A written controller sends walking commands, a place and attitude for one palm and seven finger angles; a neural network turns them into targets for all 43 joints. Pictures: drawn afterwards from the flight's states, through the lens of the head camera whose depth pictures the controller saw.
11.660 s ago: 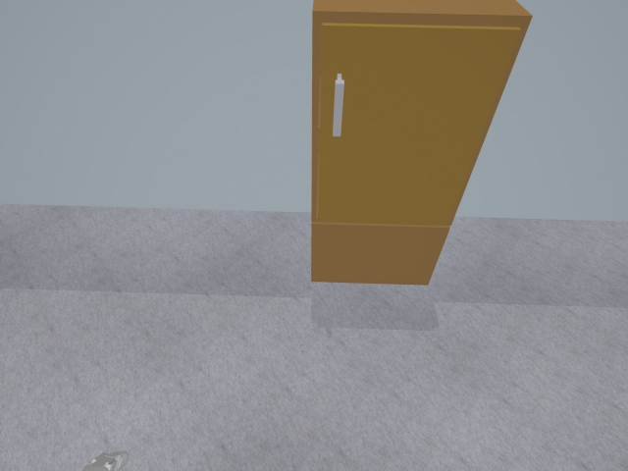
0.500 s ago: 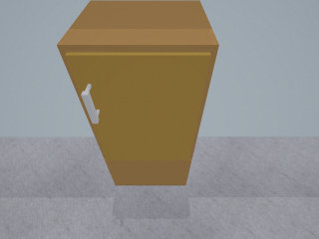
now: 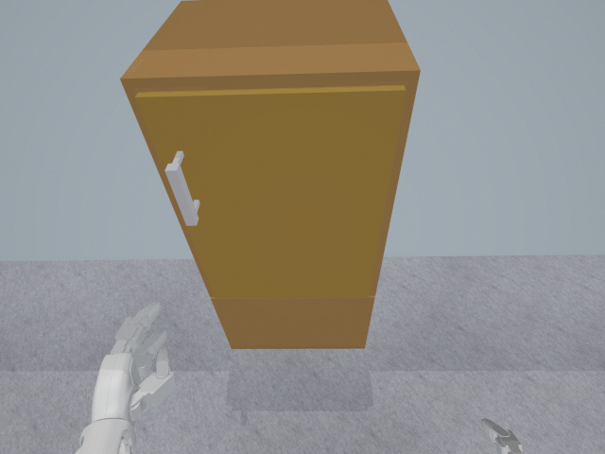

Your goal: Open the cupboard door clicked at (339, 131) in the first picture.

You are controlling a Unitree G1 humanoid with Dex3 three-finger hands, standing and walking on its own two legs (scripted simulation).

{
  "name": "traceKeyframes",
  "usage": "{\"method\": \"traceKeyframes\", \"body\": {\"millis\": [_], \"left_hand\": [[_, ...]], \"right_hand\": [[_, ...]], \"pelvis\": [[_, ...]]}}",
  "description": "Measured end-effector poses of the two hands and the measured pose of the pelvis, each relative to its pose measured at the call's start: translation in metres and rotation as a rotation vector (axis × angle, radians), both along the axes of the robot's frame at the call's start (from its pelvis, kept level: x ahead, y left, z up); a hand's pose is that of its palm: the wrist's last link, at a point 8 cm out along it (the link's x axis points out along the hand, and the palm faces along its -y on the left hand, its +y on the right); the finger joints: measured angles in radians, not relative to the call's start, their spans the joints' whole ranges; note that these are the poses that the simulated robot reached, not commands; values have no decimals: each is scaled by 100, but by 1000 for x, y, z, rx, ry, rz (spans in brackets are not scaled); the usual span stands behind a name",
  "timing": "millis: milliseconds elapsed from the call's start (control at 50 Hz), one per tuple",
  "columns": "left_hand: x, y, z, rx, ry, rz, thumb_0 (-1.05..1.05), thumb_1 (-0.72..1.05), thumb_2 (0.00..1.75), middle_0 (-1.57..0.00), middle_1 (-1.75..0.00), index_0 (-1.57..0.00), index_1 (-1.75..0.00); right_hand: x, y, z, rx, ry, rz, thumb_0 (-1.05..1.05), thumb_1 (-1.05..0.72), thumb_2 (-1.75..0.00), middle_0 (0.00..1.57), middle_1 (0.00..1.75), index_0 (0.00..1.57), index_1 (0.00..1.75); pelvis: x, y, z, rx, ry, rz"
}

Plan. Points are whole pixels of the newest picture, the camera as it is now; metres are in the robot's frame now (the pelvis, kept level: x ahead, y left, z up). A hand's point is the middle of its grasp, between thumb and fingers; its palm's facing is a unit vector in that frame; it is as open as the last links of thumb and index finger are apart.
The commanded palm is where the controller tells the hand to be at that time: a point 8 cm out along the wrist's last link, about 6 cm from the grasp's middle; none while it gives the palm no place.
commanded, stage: raise the hand with hooked fingers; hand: left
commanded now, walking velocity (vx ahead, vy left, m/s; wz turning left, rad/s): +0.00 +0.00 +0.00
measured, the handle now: (185, 189) +0.56 +0.23 +0.04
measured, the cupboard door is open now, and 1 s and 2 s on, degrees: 0 0 0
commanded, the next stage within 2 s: move the hooked fingers beside the handle in 1.88 s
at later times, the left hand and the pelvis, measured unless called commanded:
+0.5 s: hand (164, 405) +0.19 +0.18 +0.00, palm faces -0.12 -0.99 -0.08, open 10.4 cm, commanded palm +0.17 +0.26 +0.00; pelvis -0.06 +0.00 -0.07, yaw +1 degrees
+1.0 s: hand (106, 361) +0.24 +0.26 +0.03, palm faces +0.04 -1.00 -0.05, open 13.2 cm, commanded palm +0.22 +0.31 +0.03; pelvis -0.02 +0.02 -0.04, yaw -1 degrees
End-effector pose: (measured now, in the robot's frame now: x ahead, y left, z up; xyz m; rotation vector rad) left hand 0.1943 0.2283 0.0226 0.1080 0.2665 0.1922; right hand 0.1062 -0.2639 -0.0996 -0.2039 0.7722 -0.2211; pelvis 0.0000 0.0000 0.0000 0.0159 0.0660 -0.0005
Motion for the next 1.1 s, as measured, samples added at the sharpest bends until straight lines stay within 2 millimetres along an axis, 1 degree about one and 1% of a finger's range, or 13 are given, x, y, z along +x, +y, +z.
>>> {"method": "traceKeyframes", "body": {"millis": [40, 80, 160, 240, 320, 420, 480, 580, 660, 740, 840, 980, 1100], "left_hand": [[15, -8, 10, -46, -177, -81, 2, 82, 85, -20, -38, -20, -38], [14, -17, 6, -101, -291, -170, 1, 77, 83, -20, -40, -20, -41], [-20, -18, -37, -154, -245, -250, 0, 67, 80, -21, -46, -21, -46], [-64, 1, -75, -155, -95, -147, 1, 57, 76, -22, -52, -23, -52], [-78, 23, -59, -65, -196, -49, 1, 48, 72, -23, -58, -23, -58], [-49, 19, -15, 1, -402, -186, 1, 36, 67, -23, -65, -23, -65], [-22, 12, -18, -26, -323, -303, 1, 29, 64, -24, -70, -24, -70], [-1, 24, -33, -126, -105, -259, 0, 17, 59, -25, -77, -25, -78], [-6, 48, -18, -84, -164, -126, 0, 8, 55, -26, -83, -26, -83], [-7, 66, -5, -5, -263, -108, 0, -1, 51, -26, -89, -26, -89], [5, 65, -14, -47, -226, -203, 0, -13, 46, -27, -97, -27, -97], [19, 81, 2, -66, -241, -172, -1, -29, 39, -28, -107, -29, -107], [28, 101, 18, -41, -270, -137, -1, -41, 34, -29, -115, -29, -115]], "right_hand": [[22, -6, 12, -28, -106, 34, 1, -92, -90, 20, 30, 20, 30], [41, -9, 24, -52, -193, 75, 1, -92, -90, 20, 30, 20, 30], [68, -9, 38, -91, -308, 147, 1, -91, -90, 20, 30, 20, 30], [82, 4, 34, -99, -344, 204, 1, -91, -90, 20, 30, 20, 30], [78, 29, 11, -70, -306, 253, 1, -91, -90, 20, 30, 20, 30], [47, 59, -27, 16, -201, 271, 1, -91, -90, 20, 30, 20, 30], [19, 68, -41, 66, -125, 223, 1, -90, -90, 21, 30, 20, 30], [-21, 60, -38, 75, -32, 107, 1, -90, -90, 21, 30, 21, 30], [-36, 43, -28, 24, 0, 66, 1, -90, -90, 21, 30, 21, 30], [-32, 29, -24, -37, 15, 94, 1, -90, -90, 21, 30, 20, 30], [-10, 23, -16, -77, -24, 98, 1, -90, -90, 20, 30, 20, 30], [26, 41, 8, -65, -133, 122, 1, -91, -90, 20, 30, 20, 30], [44, 60, 10, -23, -146, 183, 1, -90, -90, 20, 30, 20, 30]], "pelvis": [[-9, -3, -10, 6, 43, -12], [-18, -6, -22, 11, 73, -23], [-30, -9, -44, 11, 105, -24], [-39, -9, -60, -7, 118, -6], [-46, -8, -70, -37, 123, 14], [-55, -3, -74, -65, 121, 30], [-58, 0, -71, -62, 123, 21], [-52, 6, -55, -46, 121, -6], [-44, 11, -47, -43, 120, -17], [-40, 15, -48, -51, 125, -4], [-36, 21, -48, -58, 124, 1], [-25, 24, -38, -58, 106, -4], [-22, 26, -34, -63, 99, 8]]}}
